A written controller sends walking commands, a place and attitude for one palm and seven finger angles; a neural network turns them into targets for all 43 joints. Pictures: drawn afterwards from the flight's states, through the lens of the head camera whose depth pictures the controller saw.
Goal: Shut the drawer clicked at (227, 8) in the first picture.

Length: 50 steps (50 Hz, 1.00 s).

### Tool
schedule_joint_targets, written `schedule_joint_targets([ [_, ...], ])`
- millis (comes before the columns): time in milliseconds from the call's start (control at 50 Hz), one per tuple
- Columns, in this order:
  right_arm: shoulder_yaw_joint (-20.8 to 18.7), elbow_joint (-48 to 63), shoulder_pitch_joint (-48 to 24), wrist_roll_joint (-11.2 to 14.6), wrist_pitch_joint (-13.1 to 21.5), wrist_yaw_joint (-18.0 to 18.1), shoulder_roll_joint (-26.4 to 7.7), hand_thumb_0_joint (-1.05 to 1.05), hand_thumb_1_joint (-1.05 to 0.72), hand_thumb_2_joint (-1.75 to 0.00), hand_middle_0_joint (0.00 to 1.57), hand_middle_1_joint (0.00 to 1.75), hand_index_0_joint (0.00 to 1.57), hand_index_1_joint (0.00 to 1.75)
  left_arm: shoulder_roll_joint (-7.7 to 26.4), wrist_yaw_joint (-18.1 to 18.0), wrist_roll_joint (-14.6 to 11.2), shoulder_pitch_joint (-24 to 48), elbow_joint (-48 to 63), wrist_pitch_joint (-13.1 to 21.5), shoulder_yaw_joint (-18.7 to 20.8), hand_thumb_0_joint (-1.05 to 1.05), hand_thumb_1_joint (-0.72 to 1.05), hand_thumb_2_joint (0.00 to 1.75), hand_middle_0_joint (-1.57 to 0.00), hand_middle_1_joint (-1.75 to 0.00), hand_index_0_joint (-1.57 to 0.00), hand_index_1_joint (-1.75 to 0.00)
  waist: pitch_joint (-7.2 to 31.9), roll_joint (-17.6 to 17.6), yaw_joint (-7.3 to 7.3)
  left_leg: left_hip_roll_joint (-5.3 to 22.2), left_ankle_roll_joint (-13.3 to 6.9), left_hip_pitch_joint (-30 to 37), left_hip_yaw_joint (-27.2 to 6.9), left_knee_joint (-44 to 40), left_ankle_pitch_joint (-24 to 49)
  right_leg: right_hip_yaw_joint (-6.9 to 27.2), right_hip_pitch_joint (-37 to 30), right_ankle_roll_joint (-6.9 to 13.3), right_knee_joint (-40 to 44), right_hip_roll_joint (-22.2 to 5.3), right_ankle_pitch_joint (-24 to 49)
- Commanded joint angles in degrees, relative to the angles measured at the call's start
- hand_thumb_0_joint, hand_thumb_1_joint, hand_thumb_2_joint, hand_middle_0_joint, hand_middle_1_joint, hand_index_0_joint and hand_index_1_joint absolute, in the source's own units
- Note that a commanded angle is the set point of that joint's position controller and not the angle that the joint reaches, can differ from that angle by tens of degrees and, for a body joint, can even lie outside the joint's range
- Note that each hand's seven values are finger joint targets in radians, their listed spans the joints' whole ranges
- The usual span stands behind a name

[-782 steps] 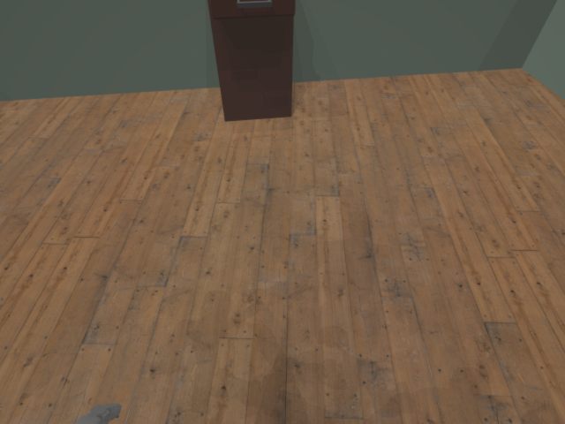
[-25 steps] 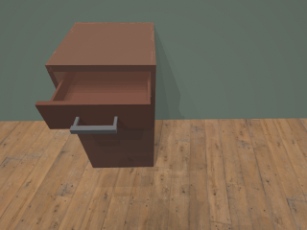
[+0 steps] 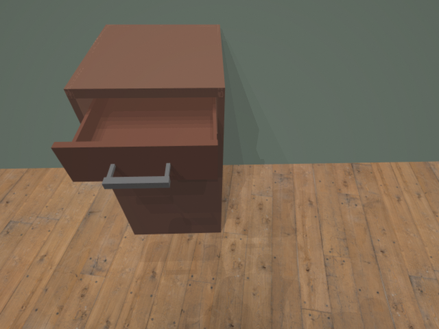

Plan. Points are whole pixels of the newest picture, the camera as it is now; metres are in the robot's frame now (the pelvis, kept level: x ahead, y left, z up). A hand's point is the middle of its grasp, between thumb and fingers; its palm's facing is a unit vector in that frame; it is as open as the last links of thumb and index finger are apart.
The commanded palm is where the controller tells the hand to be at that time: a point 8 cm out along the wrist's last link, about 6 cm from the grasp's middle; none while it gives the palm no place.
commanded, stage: shuffle to correct the standing spot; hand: left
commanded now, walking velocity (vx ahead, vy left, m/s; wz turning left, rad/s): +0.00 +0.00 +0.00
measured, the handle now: (138, 175) +0.46 +0.23 -0.03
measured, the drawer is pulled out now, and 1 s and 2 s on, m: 0.19 0.19 0.19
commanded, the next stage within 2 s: come to a stop and stand still in 0.38 s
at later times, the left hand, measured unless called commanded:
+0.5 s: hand out of the picture -0.01 +0.19 -0.19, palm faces +0.08 -0.99 -0.13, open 7.4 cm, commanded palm none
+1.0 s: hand (145, 313) +0.19 +0.17 -0.17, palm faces +0.08 -0.97 -0.25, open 7.3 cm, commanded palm none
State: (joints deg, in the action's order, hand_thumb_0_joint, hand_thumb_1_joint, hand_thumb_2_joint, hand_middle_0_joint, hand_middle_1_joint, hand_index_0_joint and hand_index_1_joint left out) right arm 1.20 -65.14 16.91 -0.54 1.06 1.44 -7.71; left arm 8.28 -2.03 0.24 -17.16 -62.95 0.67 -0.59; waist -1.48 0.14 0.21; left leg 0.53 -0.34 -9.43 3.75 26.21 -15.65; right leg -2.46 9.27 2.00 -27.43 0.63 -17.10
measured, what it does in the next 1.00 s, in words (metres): steps on the spot: right foot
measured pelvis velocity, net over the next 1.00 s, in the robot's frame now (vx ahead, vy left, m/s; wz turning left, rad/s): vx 0.09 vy -0.01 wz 0.08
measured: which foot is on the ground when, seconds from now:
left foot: down 0.00-0.84, up 0.86-1.00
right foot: down 0.00-0.42, up 0.44-0.80, down 0.82-1.00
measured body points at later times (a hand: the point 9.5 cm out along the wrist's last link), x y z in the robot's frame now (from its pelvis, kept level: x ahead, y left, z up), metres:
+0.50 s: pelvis +0.05 +0.03 -0.01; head +0.06 +0.06 +0.44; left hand -0.02 +0.24 -0.18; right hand +0.04 -0.20 -0.15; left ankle -0.01 +0.11 -0.74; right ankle -0.02 -0.08 -0.68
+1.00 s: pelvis +0.09 -0.01 -0.01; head +0.13 -0.03 +0.44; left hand +0.18 +0.22 -0.15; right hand +0.13 -0.25 -0.18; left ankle +0.03 +0.12 -0.66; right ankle +0.18 -0.10 -0.74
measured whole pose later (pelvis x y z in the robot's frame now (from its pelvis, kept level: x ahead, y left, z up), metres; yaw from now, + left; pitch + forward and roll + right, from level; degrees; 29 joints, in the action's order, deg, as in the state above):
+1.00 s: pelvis +0.09 -0.01 -0.01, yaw +5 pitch -1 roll +2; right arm -3.3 -59.4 13.4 -0.3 -2.1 1.4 -10.2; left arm 8.9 -2.2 1.0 -7.2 -54.6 0.1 1.7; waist -5.8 -0.3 1.5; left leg -0.8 1.2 -22.4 -0.1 63.7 -30.0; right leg -5.0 21.7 3.2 -33.9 -2.6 -11.1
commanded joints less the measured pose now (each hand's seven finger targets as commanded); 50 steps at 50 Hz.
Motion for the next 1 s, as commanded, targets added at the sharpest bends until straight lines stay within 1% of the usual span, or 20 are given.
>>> schedule_joint_targets([
  [0, -0.9, 1.1, 2.5, -0.1, 0.8, 0.6, -5.5, 0.0, -0.9, -0.9, 0.2, 0.3, 0.2, 0.3, 5.6, -0.4, 0.3, -4.1, 1.5, 1.0, 0.8, 0.0, 0.9, 0.9, -0.2, -0.3, -0.2, -0.3, -2.4, 0.1, -0.46, 5.6, -1.6, -1.5, -5.0, -4.5, 10.7, 5.9, 1.2, 0.7, 4.9, -6.3, 13.1],
  [80, -0.9, 1.1, 2.3, -0.1, 0.7, 0.6, -5.4, 0.0, -0.9, -0.9, 0.2, 0.3, 0.2, 0.3, 5.5, -0.4, 0.3, -4.2, 1.2, 1.1, 0.7, 0.0, 0.9, 0.9, -0.2, -0.3, -0.2, -0.3, -2.8, 0.9, -0.4, 5.5, -1.5, -1.4, -4.9, -4.5, 10.3, 6.1, 1.4, 0.6, 5.4, -6.5, 13.6],
  [160, -1.3, 1.5, 2.3, -0.6, 0.0, -0.1, -5.7, 0.0, -0.9, -0.9, 0.2, 0.3, 0.2, 0.3, 6.3, 0.2, 0.9, -5.3, 1.2, 0.5, 1.5, 0.0, 0.9, 0.9, -0.2, -0.3, -0.2, -0.3, -5.8, 2.3, -0.74, 3.5, -2.2, -6.4, -4.1, -2.2, -5.7, 7.3, 3.5, 1.8, 7.1, -6.6, -9.3],
  [240, -1.6, 3.6, 0.8, -0.8, -0.4, -0.5, -4.4, 0.0, -0.9, -0.9, 0.2, 0.3, 0.2, 0.3, 8.4, 0.4, 1.0, -8.4, 1.5, 0.3, 2.8, 0.0, 0.9, 0.9, -0.2, -0.3, -0.2, -0.3, -8.9, 7.8, -1.8, 0.5, -1.8, -14.4, -0.4, 8.4, -9.3, 14.5, 3.2, 5.3, 13.5, -12.1, -22.0],
  [300, -1.8, 5.5, -0.8, -0.7, 0.2, -1.0, -4.0, 0.0, -0.9, -0.9, 0.2, 0.3, 0.2, 0.3, 8.9, 0.3, 1.2, -9.6, 2.0, 1.1, 3.6, 0.0, 0.9, 0.9, -0.2, -0.3, -0.2, -0.3, -8.9, 7.7, -2.02, 1.5, -2.1, -17.2, -0.3, 14.3, -10.0, 17.1, 1.8, 8.3, 15.0, -16.6, -14.6],
  [360, -1.7, 3.1, 6.3, -0.5, 1.5, -1.0, -3.3, 0.0, -0.9, -0.9, 0.2, 0.3, 0.2, 0.3, 7.2, 0.5, 1.1, -6.7, 2.4, 1.4, 3.2, 0.0, 0.9, 0.9, -0.2, -0.3, -0.2, -0.3, -5.1, 1.5, 1.74, 1.8, -2.9, -1.9, -0.3, 0.8, -3.2, 6.3, 7.4, 5.6, 3.1, -11.0, -2.2],
  [400, -3.3, -0.7, 18.3, -1.4, 2.3, 0.0, -10.3, 0.0, -0.9, -0.9, 0.2, 0.3, 0.2, 0.3, 3.0, 0.9, 1.0, -3.3, 4.4, 1.8, 2.1, 0.0, 0.9, 0.9, -0.2, -0.3, -0.2, -0.3, -1.9, -20.1, 5.29, 18.4, -11.5, 13.1, -24.8, -8.6, 15.7, -6.1, 24.6, 0.2, -23.8, 0.7, -13.8],
  [420, -2.9, -1.7, 21.3, -1.5, 2.1, 0.8, -10.5, 0.0, -0.9, -0.9, 0.2, 0.3, 0.2, 0.3, 4.9, 0.7, 1.4, 0.8, 5.7, 2.0, 2.3, 0.0, 0.9, 0.9, -0.2, -0.3, -0.2, -0.3, -3.8, -18.3, 6.65, 21.5, -14.8, 15.0, -28.4, -9.5, 27.9, -1.8, 30.6, 0.5, -33.8, -0.1, -18.9],
  [460, -2.1, -0.6, 18.5, -1.3, 2.7, 1.3, -7.7, 0.0, -0.9, -0.9, 0.2, 0.3, 0.2, 0.3, 5.2, 1.1, 1.3, 2.7, 5.8, 2.1, 2.9, 0.0, 0.9, 0.9, -0.2, -0.3, -0.2, -0.3, -5.7, -7.2, 4.84, 21.9, -16.5, 12.6, -24.1, -6.8, 40.1, 1.2, 33.1, 0.8, -40.4, -4.0, -14.1],
  [500, -1.7, 1.3, 14.0, -1.2, 3.1, 1.5, -7.3, 0.0, -0.9, -0.9, 0.2, 0.3, 0.2, 0.3, 2.8, 1.5, 1.2, 2.1, 5.0, 1.5, 2.5, 0.0, 0.9, 0.9, -0.2, -0.3, -0.2, -0.3, -5.0, -3.9, 2.41, 18.2, -13.4, 9.4, -15.8, -7.3, 45.3, 0.8, 30.1, -0.4, -39.7, -4.8, -9.2],
  [580, -1.0, 2.1, 10.1, -0.8, 3.0, 2.1, -6.5, 0.0, -0.9, -0.9, 0.2, 0.3, 0.2, 0.3, 1.2, 1.1, 0.7, 0.3, 4.4, -0.4, 2.2, 0.0, 0.9, 0.9, -0.2, -0.3, -0.2, -0.3, -2.4, -7.1, -0.28, 12.5, -7.9, 5.2, -5.5, -6.4, 58.0, -0.3, 22.1, -2.3, -31.2, -3.6, 0.7],
  [700, -3.2, 3.3, 8.7, -0.9, 1.0, 1.8, -8.6, 0.0, -0.9, -0.9, 0.2, 0.3, 0.2, 0.3, 3.8, 0.7, 0.8, 5.5, 7.5, -0.7, 2.8, 0.0, 0.9, 0.9, -0.2, -0.3, -0.2, -0.3, -2.2, -9.6, 1.15, 13.1, -6.9, 6.3, -5.7, -2.8, 52.4, -2.3, 15.0, -1.4, -13.7, -2.1, 3.3],
  [740, -3.8, 3.7, 7.9, -0.7, 0.6, 1.7, -8.9, 0.0, -0.9, -0.9, 0.2, 0.3, 0.2, 0.3, 5.2, 0.5, 0.9, 2.5, 7.8, -0.1, 3.4, 0.0, 0.9, 0.9, -0.2, -0.3, -0.2, -0.3, -1.0, -8.0, -0.92, 12.9, -6.0, 5.5, -6.2, 0.9, 49.2, -2.0, 9.4, -1.1, -6.8, -2.1, 8.0],
  [780, -4.2, 4.4, 9.0, -0.1, 0.3, 1.1, -7.8, 0.0, -0.9, -0.9, 0.2, 0.3, 0.2, 0.3, 9.2, 0.0, 1.2, -3.2, 6.9, 1.0, 4.3, 0.0, 0.9, 0.9, -0.2, -0.3, -0.2, -0.3, 4.6, -0.1, -2.95, 8.5, -2.7, 0.6, -4.9, 10.8, 33.1, 1.7, -3.3, -0.1, -1.3, -6.8, 32.3],
  [800, -4.3, 4.7, 11.9, 0.3, 0.2, 0.8, -5.5, 0.0, -0.9, -0.9, 0.2, 0.3, 0.2, 0.3, 12.7, -0.6, 1.4, -5.8, 6.1, 1.5, 5.1, 0.0, 0.9, 0.9, -0.2, -0.3, -0.2, -0.3, 10.4, 10.0, -2.74, 1.1, -0.4, -8.4, -1.6, 22.6, 5.3, 14.2, -13.1, 5.2, -4.8, -18.6, 61.4],
  [820, -4.6, 5.1, 12.6, 1.0, 0.0, 1.0, -4.7, 0.0, -0.9, -0.9, 0.2, 0.3, 0.2, 0.3, 14.2, -0.5, 0.9, -7.8, 5.7, 1.6, 5.1, 0.0, 0.9, 0.9, -0.2, -0.3, -0.2, -0.3, 15.1, 13.4, -2.83, -3.1, 0.0, -9.2, -3.3, 33.8, -22.6, 18.5, -13.4, 11.8, -2.7, -26.9, 74.7],
  [840, -4.6, 6.0, 10.7, 0.8, -0.8, 1.5, -4.3, 0.0, -0.9, -0.9, 0.2, 0.3, 0.2, 0.3, 12.7, -0.9, 0.8, -5.0, 6.9, 1.4, 4.7, 0.0, 0.9, 0.9, -0.2, -0.3, -0.2, -0.3, 11.8, 10.6, -1.79, -1.9, -0.2, -9.5, -7.4, 35.7, -23.1, 17.5, -8.6, 13.3, -0.4, -26.8, 70.5],
  [860, -4.5, 5.9, 8.5, 0.7, -1.5, 1.1, -3.2, 0.0, -0.9, -0.9, 0.2, 0.3, 0.2, 0.3, 12.2, -0.9, 1.0, -1.7, 7.7, 1.0, 4.8, 0.0, 0.9, 0.9, -0.2, -0.3, -0.2, -0.3, 9.1, 14.4, -1.66, -0.6, 0.3, -10.7, -6.6, 39.0, -22.0, 17.6, -3.6, 13.3, 1.5, -25.1, 60.1],
  [900, -4.6, 5.8, 5.1, 0.2, -2.8, 0.5, -3.8, 0.0, -0.9, -0.9, 0.2, 0.3, 0.2, 0.3, 10.1, -0.9, 0.9, 3.4, 9.4, 0.2, 4.2, 0.0, 0.9, 0.9, -0.2, -0.3, -0.2, -0.3, 3.6, 11.2, -0.44, 0.2, 1.4, -13.1, -6.0, 42.2, -16.6, 13.1, 4.1, 10.6, 4.1, -20.9, 45.6],
  [980, -4.9, 6.9, 3.0, -0.5, -4.3, -0.8, -4.6, 0.0, -0.9, -0.9, 0.2, 0.3, 0.2, 0.3, 12.2, -0.7, 1.2, 5.0, 11.4, -0.4, 5.1, 0.0, 0.9, 0.9, -0.2, -0.3, -0.2, -0.3, 3.2, 7.1, -0.2, -0.2, 2.6, -12.9, -3.8, 40.0, -9.9, 11.4, 10.5, 8.3, 9.4, -18.5, 20.1],
])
